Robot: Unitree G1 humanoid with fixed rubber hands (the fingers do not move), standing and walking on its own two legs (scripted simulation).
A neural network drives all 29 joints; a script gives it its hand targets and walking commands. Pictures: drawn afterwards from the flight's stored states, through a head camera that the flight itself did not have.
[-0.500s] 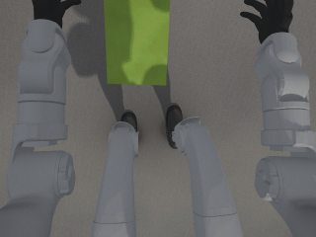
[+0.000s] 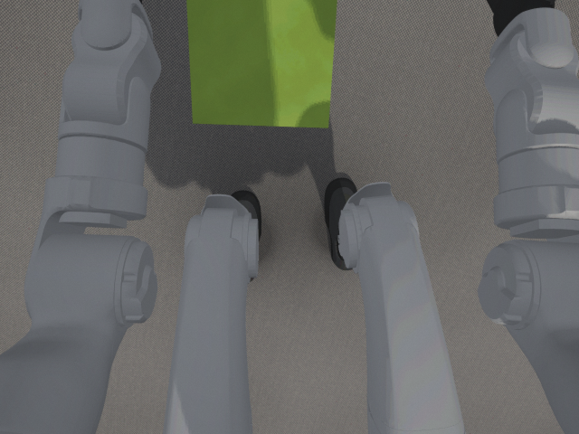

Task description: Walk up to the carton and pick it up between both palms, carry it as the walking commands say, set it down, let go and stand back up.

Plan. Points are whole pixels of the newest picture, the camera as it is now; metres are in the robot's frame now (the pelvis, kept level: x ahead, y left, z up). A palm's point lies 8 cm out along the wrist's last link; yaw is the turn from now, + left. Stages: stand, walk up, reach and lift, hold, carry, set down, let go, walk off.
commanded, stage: reach and lift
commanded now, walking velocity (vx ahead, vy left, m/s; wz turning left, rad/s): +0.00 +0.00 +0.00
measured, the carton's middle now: (263, 40) +0.52 +0.02 -0.43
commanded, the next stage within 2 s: none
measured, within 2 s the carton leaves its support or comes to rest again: neither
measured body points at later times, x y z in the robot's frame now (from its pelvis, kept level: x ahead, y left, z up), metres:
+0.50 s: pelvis -0.01 -0.02 -0.14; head +0.36 -0.03 +0.09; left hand +0.58 +0.16 -0.30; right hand +0.52 -0.21 -0.34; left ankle +0.11 +0.09 -0.50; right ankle +0.12 -0.13 -0.50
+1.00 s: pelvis +0.01 -0.01 -0.18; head +0.38 +0.00 +0.06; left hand +0.56 +0.16 -0.38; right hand +0.53 -0.22 -0.38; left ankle +0.11 +0.09 -0.50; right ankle +0.12 -0.13 -0.50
